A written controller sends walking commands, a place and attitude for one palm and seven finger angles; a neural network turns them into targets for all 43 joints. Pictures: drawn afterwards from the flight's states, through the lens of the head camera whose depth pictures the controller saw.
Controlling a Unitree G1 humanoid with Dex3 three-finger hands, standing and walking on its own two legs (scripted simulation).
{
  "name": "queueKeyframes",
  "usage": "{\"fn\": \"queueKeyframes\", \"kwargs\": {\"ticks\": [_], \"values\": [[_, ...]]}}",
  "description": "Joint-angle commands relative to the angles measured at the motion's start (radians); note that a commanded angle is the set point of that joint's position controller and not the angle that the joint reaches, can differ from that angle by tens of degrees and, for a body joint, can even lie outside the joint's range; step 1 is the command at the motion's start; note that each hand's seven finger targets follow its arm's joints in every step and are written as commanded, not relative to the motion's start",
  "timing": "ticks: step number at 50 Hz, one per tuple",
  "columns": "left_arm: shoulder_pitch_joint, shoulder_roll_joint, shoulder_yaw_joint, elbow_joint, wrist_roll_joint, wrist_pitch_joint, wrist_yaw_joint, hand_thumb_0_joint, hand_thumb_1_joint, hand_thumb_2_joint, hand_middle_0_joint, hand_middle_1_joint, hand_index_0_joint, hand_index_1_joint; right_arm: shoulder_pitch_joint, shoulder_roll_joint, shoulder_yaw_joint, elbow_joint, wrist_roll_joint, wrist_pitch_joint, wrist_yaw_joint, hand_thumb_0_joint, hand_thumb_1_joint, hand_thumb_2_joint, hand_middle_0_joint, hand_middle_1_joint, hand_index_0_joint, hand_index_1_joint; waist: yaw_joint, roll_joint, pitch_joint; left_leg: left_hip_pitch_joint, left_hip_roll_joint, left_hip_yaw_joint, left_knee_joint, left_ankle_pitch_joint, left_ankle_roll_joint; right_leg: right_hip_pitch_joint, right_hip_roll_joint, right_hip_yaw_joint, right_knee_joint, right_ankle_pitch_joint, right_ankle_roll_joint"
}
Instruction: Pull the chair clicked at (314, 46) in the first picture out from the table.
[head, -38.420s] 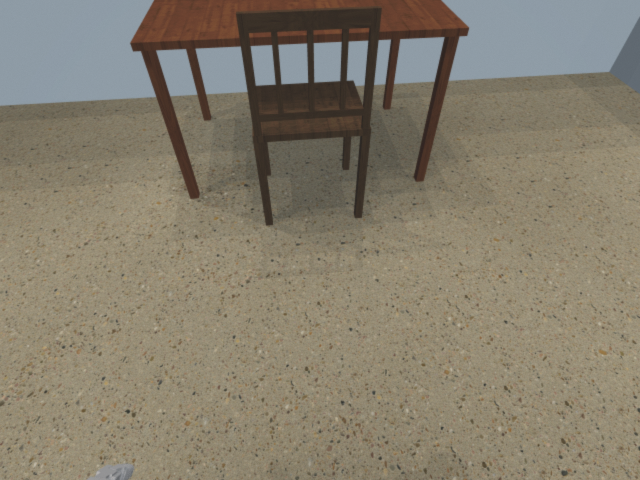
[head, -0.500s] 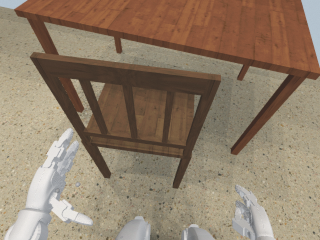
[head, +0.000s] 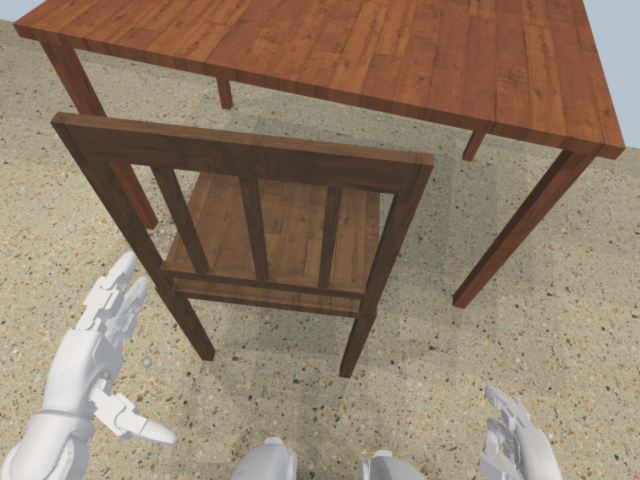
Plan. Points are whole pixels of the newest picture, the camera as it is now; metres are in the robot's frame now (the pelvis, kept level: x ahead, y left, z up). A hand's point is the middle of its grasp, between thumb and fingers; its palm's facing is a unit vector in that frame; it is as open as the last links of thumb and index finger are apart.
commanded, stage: raise the hand toward the chair's back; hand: left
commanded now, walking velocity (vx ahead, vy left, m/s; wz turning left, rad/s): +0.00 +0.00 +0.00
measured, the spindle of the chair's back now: (256, 234) +0.45 +0.12 -0.02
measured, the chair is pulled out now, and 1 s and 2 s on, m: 0.13 0.13 0.13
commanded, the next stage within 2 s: aim the fingers beside a spindle in 0.14 s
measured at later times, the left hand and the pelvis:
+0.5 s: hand (174, 355) +0.25 +0.18 +0.03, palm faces -0.09 -1.00 -0.02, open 16.9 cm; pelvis +0.00 -0.01 -0.01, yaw +0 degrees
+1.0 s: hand (220, 337) +0.28 +0.14 +0.01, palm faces -0.10 -0.99 -0.01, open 16.9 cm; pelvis +0.00 -0.02 -0.02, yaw +0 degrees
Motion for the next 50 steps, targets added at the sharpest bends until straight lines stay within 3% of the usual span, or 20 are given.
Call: {"fn": "queueKeyframes", "kwargs": {"ticks": [1, 8, 13, 15, 18, 24, 25, 26, 30, 33, 38, 39, 43, 50], "values": [[-0.054, 0.130, 0.075, -0.175, -0.018, -0.071, -0.008, 0.000, -0.500, 0.300, -0.060, -0.080, -0.060, -0.080, -0.031, -0.148, -0.059, -0.135, 0.005, -0.053, -0.009, 0.000, -0.900, -0.900, 0.200, 0.300, 0.200, 0.300, -0.003, 0.037, -0.222, 0.253, 0.049, -0.175, -0.194, 0.282, -0.104, 0.033, 0.005, 0.064, -0.113, 0.139, 0.001], [-0.073, 0.149, 0.081, -0.211, -0.017, -0.066, -0.012, 0.000, -0.500, 0.300, -0.060, -0.080, -0.060, -0.080, -0.037, -0.149, -0.054, -0.144, 0.007, -0.055, -0.015, 0.000, -0.900, -0.900, 0.200, 0.300, 0.200, 0.300, 0.003, 0.066, -0.228, 0.261, 0.050, -0.188, -0.206, 0.237, -0.104, 0.027, 0.004, 0.066, -0.112, 0.116, 0.000], [-0.078, 0.127, 0.070, -0.193, -0.023, -0.061, -0.014, 0.000, -0.500, 0.300, -0.060, -0.080, -0.060, -0.080, -0.041, -0.144, -0.051, -0.143, 0.007, -0.057, -0.018, 0.000, -0.900, -0.900, 0.200, 0.300, 0.200, 0.300, -0.002, 0.036, -0.227, 0.230, 0.040, -0.170, -0.192, 0.225, -0.093, 0.044, 0.005, 0.070, -0.117, 0.123, 0.000], [-0.083, 0.123, 0.071, -0.149, -0.020, -0.059, -0.016, 0.000, -0.500, 0.300, -0.060, -0.080, -0.060, -0.080, -0.036, -0.146, -0.052, -0.135, 0.007, -0.056, -0.021, 0.000, -0.900, -0.900, 0.200, 0.300, 0.200, 0.300, -0.011, -0.006, -0.217, 0.193, 0.037, -0.157, -0.172, 0.208, -0.082, 0.043, 0.006, 0.076, -0.117, 0.121, 0.003], [-0.162, 0.122, 0.046, -0.152, -0.012, -0.070, -0.022, 0.000, -0.500, 0.300, -0.060, -0.080, -0.060, -0.080, -0.034, -0.152, -0.050, -0.130, 0.006, -0.061, -0.024, 0.000, -0.900, -0.900, 0.200, 0.300, 0.200, 0.300, -0.020, 0.019, -0.212, 0.184, 0.038, -0.165, -0.163, 0.172, -0.082, 0.012, 0.002, 0.081, -0.105, 0.097, 0.001], [-0.132, 0.122, 0.037, -0.184, 0.006, -0.070, 0.009, 0.000, -0.500, 0.300, -0.060, -0.080, -0.060, -0.080, -0.028, -0.143, -0.055, -0.132, 0.002, -0.061, -0.017, 0.000, -0.900, -0.900, 0.200, 0.300, 0.200, 0.300, 0.005, 0.063, -0.292, 0.233, 0.042, -0.160, -0.152, 0.297, -0.087, 0.034, 0.000, 0.081, -0.083, 0.166, -0.003], [-0.140, 0.096, 0.008, -0.193, 0.007, -0.070, 0.015, 0.000, -0.500, 0.300, -0.060, -0.080, -0.060, -0.080, -0.024, -0.141, -0.053, -0.133, 0.000, -0.058, -0.013, 0.000, -0.900, -0.900, 0.200, 0.300, 0.200, 0.300, -0.004, 0.050, -0.298, 0.242, 0.044, -0.163, -0.148, 0.311, -0.089, 0.026, 0.000, 0.077, -0.077, 0.175, 0.000], [-0.118, 0.105, 0.028, -0.184, 0.007, -0.066, 0.025, 0.000, -0.500, 0.300, -0.060, -0.080, -0.060, -0.080, -0.026, -0.140, -0.056, -0.133, 0.000, -0.053, -0.011, 0.000, -0.900, -0.900, 0.200, 0.300, 0.200, 0.300, 0.008, 0.045, -0.299, 0.230, 0.043, -0.160, -0.149, 0.315, -0.091, 0.037, 0.000, 0.077, -0.076, 0.178, 0.000], [-0.116, 0.103, 0.028, -0.149, 0.025, -0.063, 0.052, 0.000, -0.500, 0.300, -0.060, -0.080, -0.060, -0.080, -0.031, -0.138, -0.055, -0.139, -0.003, -0.029, -0.008, 0.000, -0.900, -0.900, 0.200, 0.300, 0.200, 0.300, 0.007, 0.022, -0.279, 0.172, 0.036, -0.138, -0.133, 0.285, -0.084, 0.048, 0.000, 0.083, -0.065, 0.185, -0.002], [-0.129, 0.089, 0.025, -0.140, 0.017, -0.073, 0.057, 0.000, -0.500, 0.300, -0.060, -0.080, -0.060, -0.080, -0.036, -0.137, -0.056, -0.142, -0.002, -0.019, -0.007, 0.000, -0.900, -0.900, 0.200, 0.300, 0.200, 0.300, 0.004, -0.009, -0.277, 0.136, 0.032, -0.128, -0.119, 0.241, -0.077, 0.052, 0.000, 0.093, -0.066, 0.170, 0.001], [-0.154, 0.066, -0.023, -0.185, 0.024, -0.102, 0.058, 0.000, -0.500, 0.300, -0.060, -0.080, -0.060, -0.080, -0.030, -0.135, -0.056, -0.140, -0.004, -0.022, -0.005, 0.000, -0.900, -0.900, 0.200, 0.300, 0.200, 0.300, -0.003, 0.046, -0.306, 0.170, 0.039, -0.137, -0.103, 0.285, -0.079, 0.020, -0.003, 0.093, -0.046, 0.188, -0.002], [-0.174, 0.057, -0.045, -0.167, 0.032, -0.099, 0.060, 0.000, -0.500, 0.300, -0.060, -0.080, -0.060, -0.080, -0.028, -0.139, -0.056, -0.136, -0.006, -0.020, -0.005, 0.000, -0.900, -0.900, 0.200, 0.300, 0.200, 0.300, -0.022, 0.015, -0.294, 0.156, 0.042, -0.143, -0.096, 0.277, -0.075, 0.003, 0.000, 0.092, -0.042, 0.183, 0.001], [-0.255, 0.048, -0.053, -0.116, 0.046, -0.098, 0.074, 0.000, -0.500, 0.300, -0.060, -0.080, -0.060, -0.080, -0.027, -0.143, -0.056, -0.121, -0.007, -0.011, -0.009, 0.000, -0.900, -0.900, 0.200, 0.300, 0.200, 0.300, -0.030, -0.003, -0.279, 0.116, 0.039, -0.140, -0.078, 0.206, -0.072, -0.029, -0.002, 0.100, -0.039, 0.139, 0.003], [-0.257, 0.064, -0.030, -0.108, 0.061, -0.087, 0.108, 0.000, -0.500, 0.300, -0.060, -0.080, -0.060, -0.080, -0.029, -0.133, -0.054, -0.129, -0.010, 0.012, 0.001, 0.000, -0.900, -0.900, 0.200, 0.300, 0.200, 0.300, -0.001, 0.008, -0.362, 0.121, 0.032, -0.121, -0.063, 0.286, -0.070, 0.040, -0.004, 0.113, -0.020, 0.228, 0.001]]}}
